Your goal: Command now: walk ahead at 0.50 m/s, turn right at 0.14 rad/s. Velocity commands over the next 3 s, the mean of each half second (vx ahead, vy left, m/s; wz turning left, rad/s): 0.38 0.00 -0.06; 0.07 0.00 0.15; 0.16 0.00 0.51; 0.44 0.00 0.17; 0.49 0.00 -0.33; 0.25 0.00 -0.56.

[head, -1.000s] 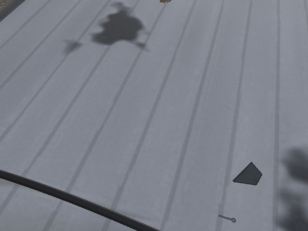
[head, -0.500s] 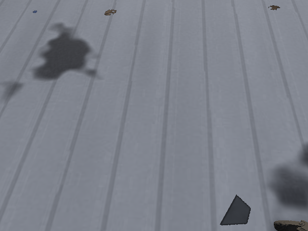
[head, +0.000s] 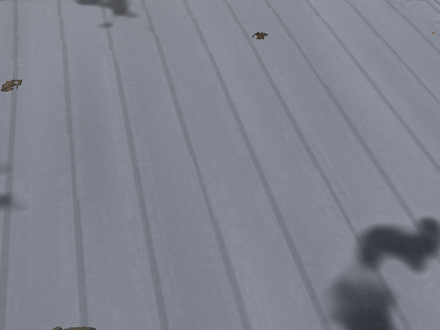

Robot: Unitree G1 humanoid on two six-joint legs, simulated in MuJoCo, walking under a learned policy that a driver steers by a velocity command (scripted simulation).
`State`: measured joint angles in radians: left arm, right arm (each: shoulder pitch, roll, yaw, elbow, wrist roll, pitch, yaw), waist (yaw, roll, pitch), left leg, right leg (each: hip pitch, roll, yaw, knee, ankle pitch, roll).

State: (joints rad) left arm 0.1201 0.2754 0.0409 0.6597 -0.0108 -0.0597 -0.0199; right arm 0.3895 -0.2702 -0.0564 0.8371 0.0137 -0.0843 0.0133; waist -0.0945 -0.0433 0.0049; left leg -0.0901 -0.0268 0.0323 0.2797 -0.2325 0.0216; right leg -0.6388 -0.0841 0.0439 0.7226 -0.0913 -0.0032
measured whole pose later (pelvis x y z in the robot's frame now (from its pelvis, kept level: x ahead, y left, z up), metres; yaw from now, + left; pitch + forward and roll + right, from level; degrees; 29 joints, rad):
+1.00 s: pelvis +0.32 -0.03 -0.02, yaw +5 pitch +1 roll -1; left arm 0.25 0.28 0.08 0.86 0.01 0.01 0.07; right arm 0.14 -0.28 -0.08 0.77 0.00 0.02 0.00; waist 0.02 0.02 0.03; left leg -0.47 -0.02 0.00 0.75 -0.37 0.03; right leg -0.23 -0.05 -0.07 0.60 -0.39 0.01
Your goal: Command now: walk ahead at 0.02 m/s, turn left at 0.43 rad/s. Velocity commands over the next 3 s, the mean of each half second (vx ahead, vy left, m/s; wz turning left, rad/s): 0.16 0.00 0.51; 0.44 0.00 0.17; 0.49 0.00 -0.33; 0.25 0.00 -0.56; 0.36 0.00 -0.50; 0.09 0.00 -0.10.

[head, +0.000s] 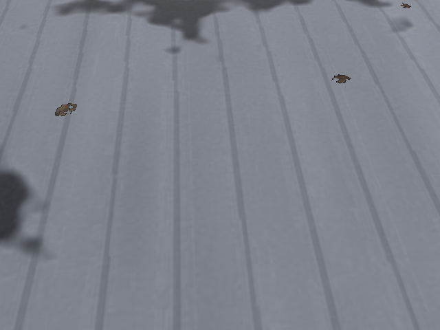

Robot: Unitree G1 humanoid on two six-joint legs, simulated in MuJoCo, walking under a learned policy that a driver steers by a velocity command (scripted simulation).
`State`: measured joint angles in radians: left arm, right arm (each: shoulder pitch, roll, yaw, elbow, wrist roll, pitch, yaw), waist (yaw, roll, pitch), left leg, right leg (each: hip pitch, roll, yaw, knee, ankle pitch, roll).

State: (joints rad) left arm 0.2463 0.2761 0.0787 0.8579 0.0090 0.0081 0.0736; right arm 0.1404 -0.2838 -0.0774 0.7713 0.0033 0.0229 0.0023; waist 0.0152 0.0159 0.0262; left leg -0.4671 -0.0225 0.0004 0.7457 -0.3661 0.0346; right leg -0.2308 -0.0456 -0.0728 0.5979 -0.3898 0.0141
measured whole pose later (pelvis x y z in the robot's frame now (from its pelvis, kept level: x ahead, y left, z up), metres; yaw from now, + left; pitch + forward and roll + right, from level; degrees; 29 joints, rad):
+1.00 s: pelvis +0.26 +0.11 +0.00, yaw +21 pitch +3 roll +0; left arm 0.47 0.28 0.05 0.90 -0.02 -0.05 0.00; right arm 0.02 -0.26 -0.04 0.62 0.02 -0.08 0.04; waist 0.10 0.00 0.02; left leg -0.47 0.00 0.03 0.52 -0.10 0.05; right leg 0.01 -0.06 0.01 0.47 -0.47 0.03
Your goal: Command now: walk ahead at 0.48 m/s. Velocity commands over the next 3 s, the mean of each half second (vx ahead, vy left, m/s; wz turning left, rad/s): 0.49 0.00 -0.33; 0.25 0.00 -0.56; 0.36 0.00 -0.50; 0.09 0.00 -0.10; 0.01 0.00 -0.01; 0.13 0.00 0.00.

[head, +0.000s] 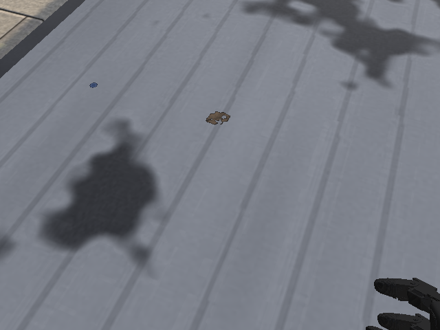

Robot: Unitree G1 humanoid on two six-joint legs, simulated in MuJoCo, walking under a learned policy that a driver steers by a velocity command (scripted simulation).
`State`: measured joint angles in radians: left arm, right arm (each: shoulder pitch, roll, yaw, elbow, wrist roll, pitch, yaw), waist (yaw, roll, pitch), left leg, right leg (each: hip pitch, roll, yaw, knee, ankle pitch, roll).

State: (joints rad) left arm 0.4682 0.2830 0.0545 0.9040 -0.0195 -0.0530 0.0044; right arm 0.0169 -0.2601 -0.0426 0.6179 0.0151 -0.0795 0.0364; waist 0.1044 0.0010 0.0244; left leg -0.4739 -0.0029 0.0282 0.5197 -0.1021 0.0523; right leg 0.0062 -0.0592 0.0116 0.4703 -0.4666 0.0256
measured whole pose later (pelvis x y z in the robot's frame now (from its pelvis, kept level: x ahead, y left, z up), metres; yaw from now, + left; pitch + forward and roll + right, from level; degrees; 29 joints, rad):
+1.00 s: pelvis +0.49 -0.06 +0.00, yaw -31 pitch +2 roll +0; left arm 0.25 0.32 0.08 0.66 -0.01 0.01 0.02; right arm 0.11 -0.28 -0.04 0.70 -0.01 -0.06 0.00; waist 0.03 0.00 0.00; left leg -0.41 -0.04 -0.07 0.53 -0.15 -0.01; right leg -0.27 0.14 0.22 0.65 -0.42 -0.06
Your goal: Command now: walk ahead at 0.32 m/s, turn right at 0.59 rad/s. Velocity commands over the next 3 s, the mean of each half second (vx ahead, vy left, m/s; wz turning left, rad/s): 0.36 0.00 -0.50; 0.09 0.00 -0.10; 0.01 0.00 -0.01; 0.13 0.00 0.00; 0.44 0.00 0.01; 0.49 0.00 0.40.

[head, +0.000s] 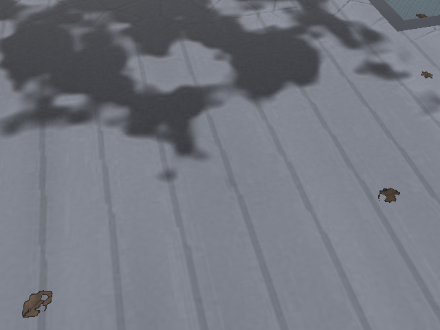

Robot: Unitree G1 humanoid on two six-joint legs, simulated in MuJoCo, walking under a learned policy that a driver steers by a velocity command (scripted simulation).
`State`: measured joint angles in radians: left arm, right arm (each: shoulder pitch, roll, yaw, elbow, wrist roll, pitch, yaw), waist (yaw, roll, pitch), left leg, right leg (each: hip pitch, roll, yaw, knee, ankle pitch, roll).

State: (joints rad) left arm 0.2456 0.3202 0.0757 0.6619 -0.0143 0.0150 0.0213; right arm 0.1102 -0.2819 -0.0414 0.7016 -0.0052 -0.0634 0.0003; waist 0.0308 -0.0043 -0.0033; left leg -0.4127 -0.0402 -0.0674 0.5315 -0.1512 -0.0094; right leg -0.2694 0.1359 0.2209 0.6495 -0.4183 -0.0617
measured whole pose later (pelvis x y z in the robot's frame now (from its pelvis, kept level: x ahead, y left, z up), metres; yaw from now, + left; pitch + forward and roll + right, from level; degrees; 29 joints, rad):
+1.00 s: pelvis +0.28 -0.09 +0.01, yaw -16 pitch -1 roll -1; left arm 0.18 0.23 0.03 0.82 0.02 0.00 0.01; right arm 0.16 -0.24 -0.02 0.84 -0.01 -0.01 -0.02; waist 0.00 -0.01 0.02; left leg -0.26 0.04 -0.01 0.54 -0.26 -0.03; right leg -0.23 0.04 -0.01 0.50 -0.26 -0.03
